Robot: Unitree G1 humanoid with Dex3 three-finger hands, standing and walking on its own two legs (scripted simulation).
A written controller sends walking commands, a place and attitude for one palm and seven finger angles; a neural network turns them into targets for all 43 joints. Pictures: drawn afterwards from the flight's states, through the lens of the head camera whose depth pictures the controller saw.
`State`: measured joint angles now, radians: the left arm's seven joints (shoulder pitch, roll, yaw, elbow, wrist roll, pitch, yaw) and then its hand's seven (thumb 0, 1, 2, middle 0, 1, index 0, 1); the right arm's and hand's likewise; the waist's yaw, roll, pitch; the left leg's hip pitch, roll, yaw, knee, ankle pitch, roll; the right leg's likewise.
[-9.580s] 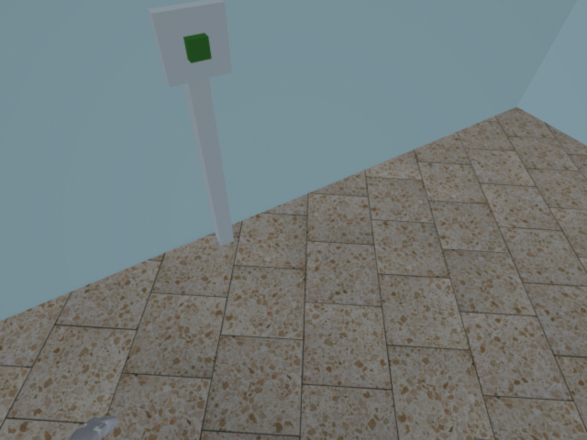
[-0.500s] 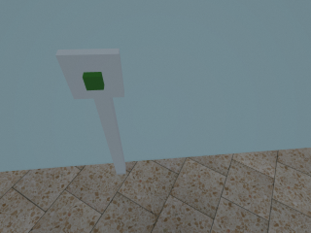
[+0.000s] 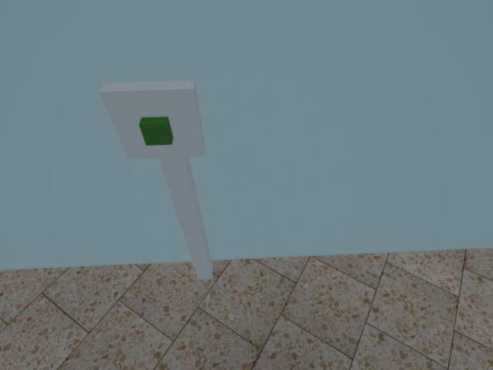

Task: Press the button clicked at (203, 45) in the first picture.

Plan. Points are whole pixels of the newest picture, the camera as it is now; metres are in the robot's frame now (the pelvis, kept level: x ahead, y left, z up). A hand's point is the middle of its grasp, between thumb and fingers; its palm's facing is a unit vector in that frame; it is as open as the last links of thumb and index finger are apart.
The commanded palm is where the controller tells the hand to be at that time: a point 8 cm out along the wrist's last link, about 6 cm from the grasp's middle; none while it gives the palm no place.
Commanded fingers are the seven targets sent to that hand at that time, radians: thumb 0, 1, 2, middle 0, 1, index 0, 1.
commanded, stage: look again from close up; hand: left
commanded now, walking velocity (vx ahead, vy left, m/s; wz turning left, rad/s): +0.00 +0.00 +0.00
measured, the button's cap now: (157, 130) +0.54 +0.23 +0.08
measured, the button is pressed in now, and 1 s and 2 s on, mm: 0 0 0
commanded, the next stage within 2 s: shuffle to correct the standing spot in 0.46 s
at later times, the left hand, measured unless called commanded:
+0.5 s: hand out of the picture -0.03 +0.23 -0.17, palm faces +0.02 -0.98 -0.21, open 7.4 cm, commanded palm none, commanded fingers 0.00 0.90 0.90 -0.20 -0.30 -0.20 -0.30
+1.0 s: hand out of the picture +0.04 +0.17 -0.19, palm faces +0.12 -0.98 -0.17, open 7.4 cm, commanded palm none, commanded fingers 0.00 0.90 0.90 -0.20 -0.30 -0.20 -0.30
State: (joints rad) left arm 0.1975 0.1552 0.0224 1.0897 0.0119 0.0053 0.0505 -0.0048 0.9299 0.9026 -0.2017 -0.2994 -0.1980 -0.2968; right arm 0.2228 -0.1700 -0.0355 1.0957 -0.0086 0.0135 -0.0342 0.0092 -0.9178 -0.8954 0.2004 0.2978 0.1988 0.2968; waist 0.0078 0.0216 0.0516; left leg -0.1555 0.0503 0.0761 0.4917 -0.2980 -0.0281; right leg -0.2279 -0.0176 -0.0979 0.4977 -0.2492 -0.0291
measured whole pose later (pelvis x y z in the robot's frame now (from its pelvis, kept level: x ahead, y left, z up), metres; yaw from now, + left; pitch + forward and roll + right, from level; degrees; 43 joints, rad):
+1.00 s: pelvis +0.07 +0.01 -0.01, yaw +5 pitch +1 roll -1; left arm 0.30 0.14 0.01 1.08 0.03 -0.04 0.03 0.00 0.91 0.90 -0.20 -0.30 -0.20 -0.30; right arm 0.28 -0.14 0.00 1.10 -0.01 -0.01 -0.03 0.01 -0.90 -0.90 0.20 0.30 0.20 0.30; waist 0.00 -0.01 0.06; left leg -0.27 0.02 0.04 0.69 -0.45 0.01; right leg -0.20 -0.03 -0.15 0.60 -0.41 -0.02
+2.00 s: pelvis +0.04 +0.00 +0.00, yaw +6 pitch -1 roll +1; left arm 0.30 0.14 -0.01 1.09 0.01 0.00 0.03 0.00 0.91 0.90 -0.20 -0.30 -0.20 -0.30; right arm 0.27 -0.16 0.00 1.09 -0.01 -0.01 -0.02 0.01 -0.93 -0.90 0.20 0.30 0.20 0.30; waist 0.00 0.00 0.03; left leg -0.22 -0.02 0.08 0.44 -0.21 0.04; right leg -0.17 -0.02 -0.03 0.47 -0.29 0.00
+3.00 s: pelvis +0.04 -0.02 -0.04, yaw +7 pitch +9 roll +1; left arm 0.43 0.14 0.08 0.11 -0.21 -0.48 -0.26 0.00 0.92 0.90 -0.44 -0.56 -0.43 -0.56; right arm 0.13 -0.24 -0.06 0.60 0.01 -0.23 0.00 0.01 -0.90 -0.90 0.20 0.30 0.20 0.30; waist -0.01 -0.04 -0.13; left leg -0.62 0.01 0.06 0.85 -0.39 0.01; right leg -0.57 -0.02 -0.05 0.89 -0.48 -0.03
